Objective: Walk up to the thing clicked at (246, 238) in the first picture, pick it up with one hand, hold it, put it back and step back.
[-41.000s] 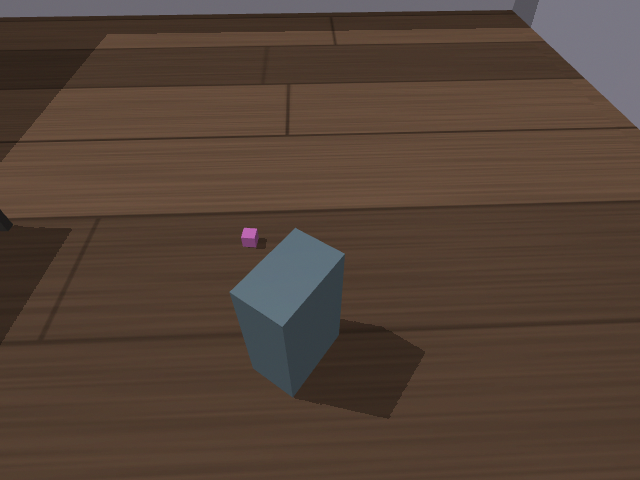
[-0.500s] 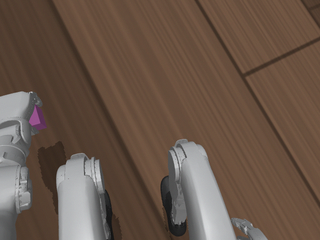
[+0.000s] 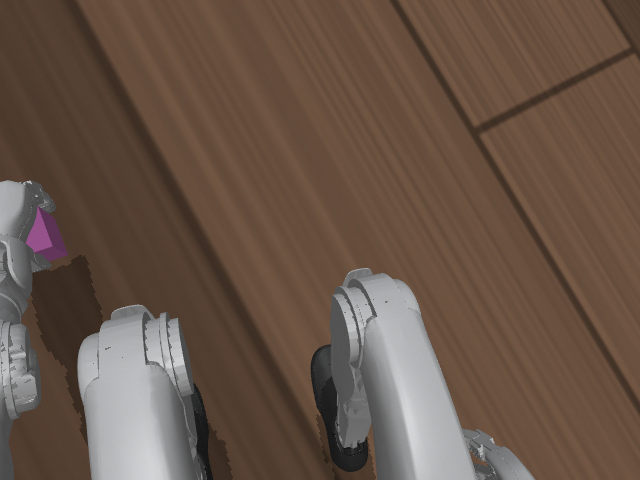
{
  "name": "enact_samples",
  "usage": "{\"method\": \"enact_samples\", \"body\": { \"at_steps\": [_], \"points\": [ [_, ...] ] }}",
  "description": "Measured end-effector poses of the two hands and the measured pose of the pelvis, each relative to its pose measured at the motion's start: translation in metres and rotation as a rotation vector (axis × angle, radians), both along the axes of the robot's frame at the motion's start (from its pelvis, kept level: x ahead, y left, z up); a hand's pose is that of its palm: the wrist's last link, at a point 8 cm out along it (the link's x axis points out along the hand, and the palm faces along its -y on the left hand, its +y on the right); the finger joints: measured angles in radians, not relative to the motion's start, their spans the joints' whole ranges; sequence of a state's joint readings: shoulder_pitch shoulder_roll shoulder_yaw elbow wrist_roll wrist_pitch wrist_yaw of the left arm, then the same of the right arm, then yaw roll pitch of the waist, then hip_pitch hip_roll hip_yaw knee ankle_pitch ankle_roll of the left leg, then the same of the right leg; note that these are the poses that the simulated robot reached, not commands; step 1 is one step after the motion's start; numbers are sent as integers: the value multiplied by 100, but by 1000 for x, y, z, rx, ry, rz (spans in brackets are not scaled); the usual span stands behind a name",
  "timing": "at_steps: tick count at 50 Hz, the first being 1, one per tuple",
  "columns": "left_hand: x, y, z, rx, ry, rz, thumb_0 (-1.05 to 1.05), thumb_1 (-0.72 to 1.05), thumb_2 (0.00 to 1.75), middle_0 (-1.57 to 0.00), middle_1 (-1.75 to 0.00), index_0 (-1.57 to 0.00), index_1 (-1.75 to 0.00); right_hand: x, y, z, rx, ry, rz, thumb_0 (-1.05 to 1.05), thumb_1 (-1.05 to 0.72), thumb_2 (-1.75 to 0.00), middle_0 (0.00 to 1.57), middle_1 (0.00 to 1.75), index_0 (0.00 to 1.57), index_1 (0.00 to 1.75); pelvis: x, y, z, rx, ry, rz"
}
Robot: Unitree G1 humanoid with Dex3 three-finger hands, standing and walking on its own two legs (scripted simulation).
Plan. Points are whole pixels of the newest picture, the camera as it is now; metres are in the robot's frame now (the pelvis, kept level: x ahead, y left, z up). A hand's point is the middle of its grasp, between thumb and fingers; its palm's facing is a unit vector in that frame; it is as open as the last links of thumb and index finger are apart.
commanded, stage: rest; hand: left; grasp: from above
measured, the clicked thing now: (29, 239) +0.43 +0.32 -0.22
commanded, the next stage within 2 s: open in 1.26 s
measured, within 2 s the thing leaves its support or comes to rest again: rests again in 0.86 s
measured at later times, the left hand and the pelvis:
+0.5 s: hand (38, 238) +0.43 +0.31 -0.24, palm faces -0.41 -0.18 -0.89, open 8.7 cm; pelvis +0.00 +0.00 -0.02, yaw -3 degrees
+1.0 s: hand (47, 240) +0.44 +0.31 -0.26, palm faces -0.41 -0.19 -0.89, open 8.7 cm; pelvis +0.00 +0.01 -0.03, yaw -5 degrees
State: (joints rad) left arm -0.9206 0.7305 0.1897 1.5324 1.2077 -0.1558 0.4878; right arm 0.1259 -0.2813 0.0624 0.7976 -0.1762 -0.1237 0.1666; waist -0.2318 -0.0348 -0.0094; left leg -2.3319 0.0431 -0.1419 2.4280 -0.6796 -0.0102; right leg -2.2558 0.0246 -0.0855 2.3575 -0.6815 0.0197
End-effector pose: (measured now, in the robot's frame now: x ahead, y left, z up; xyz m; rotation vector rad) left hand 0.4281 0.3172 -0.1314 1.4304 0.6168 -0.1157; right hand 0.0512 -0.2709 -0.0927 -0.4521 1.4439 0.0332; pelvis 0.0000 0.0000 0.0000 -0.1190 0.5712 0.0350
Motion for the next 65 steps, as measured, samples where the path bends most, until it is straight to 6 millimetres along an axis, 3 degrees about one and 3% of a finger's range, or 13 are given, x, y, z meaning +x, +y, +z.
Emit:
{"method": "enact_samples", "body": {
  "at_steps": [19,33,65],
  "points": [
    [12,0,-37,-13,-30,20,-3,11,41,-88,-39,-89,-36,-1,6,-8,15,23,52,0,-90,-90,20,30,20,30,5,3,-19,-30,-27,-17],
    [9,0,-59,-26,-22,18,-3,12,37,-89,-36,-90,-34,-11,7,-5,21,50,103,0,-90,-90,20,30,20,29,3,4,-27,-51,-62,-35],
    [14,-6,-75,-25,-28,13,-3,13,36,-90,-36,-91,-33,-25,21,9,79,43,190,0,-90,-90,20,30,20,29,-1,9,-31,-87,-114,-50]
  ]
}}
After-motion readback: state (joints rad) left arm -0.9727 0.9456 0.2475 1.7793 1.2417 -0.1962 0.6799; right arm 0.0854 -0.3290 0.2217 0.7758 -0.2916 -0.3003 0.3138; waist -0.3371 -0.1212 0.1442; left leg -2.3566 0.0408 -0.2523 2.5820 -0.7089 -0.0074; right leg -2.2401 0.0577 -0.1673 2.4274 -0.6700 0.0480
